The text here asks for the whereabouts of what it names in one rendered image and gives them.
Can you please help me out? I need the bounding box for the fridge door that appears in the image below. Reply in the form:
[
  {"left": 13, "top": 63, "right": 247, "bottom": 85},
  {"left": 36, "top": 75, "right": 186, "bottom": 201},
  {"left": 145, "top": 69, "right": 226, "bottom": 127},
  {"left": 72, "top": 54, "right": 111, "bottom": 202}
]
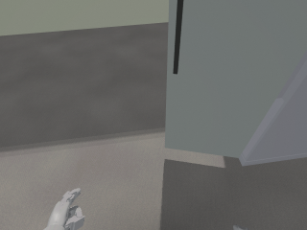
[{"left": 165, "top": 0, "right": 307, "bottom": 158}]

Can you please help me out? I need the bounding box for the handle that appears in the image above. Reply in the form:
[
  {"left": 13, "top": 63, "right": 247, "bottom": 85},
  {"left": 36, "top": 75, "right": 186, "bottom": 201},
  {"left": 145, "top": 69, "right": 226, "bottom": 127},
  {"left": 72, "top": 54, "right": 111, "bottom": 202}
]
[{"left": 173, "top": 0, "right": 184, "bottom": 75}]

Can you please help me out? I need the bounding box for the robot left hand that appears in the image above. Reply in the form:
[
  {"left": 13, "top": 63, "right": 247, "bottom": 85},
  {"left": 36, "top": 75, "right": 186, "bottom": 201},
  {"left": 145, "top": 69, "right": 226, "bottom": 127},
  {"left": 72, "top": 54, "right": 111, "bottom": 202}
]
[{"left": 46, "top": 188, "right": 85, "bottom": 230}]

